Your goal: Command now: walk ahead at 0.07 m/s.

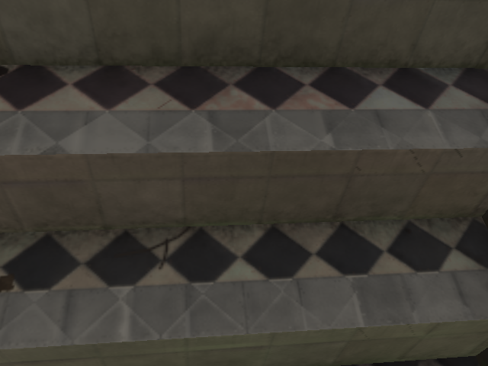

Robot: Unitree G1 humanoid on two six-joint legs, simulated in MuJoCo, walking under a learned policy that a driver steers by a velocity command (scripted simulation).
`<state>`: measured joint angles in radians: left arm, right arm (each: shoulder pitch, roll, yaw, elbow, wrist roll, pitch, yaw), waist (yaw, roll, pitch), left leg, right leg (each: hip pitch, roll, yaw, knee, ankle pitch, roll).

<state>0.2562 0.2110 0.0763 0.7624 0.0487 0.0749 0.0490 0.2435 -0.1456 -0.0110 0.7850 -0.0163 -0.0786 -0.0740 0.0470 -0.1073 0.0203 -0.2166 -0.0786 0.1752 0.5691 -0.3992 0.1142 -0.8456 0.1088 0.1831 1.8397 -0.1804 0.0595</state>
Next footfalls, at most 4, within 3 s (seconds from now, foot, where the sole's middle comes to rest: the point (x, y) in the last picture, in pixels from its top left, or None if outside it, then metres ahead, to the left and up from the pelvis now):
0.16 right None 0.03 -0.13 -0.76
0.64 left None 0.26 0.10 -0.53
1.16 right None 0.24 -0.13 -0.54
1.88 left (206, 272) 0.49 0.10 -0.32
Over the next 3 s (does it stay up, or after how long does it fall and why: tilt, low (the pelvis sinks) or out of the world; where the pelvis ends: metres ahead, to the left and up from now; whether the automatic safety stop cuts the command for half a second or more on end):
stays up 0.63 -0.02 0.61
